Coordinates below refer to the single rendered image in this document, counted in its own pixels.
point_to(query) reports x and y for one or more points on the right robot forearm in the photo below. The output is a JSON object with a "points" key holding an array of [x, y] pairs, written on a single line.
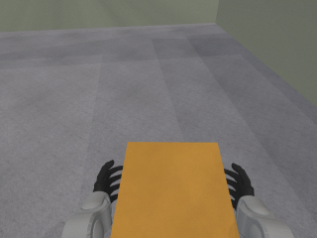
{"points": [[254, 220]]}

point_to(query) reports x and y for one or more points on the left robot hand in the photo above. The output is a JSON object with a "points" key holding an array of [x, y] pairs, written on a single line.
{"points": [[104, 180]]}

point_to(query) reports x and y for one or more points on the right robot hand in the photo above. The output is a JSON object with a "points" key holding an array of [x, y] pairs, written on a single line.
{"points": [[242, 184]]}

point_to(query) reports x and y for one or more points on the carton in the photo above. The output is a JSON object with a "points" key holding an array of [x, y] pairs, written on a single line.
{"points": [[173, 190]]}

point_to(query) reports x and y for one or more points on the left robot forearm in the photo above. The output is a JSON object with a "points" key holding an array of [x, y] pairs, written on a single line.
{"points": [[92, 219]]}

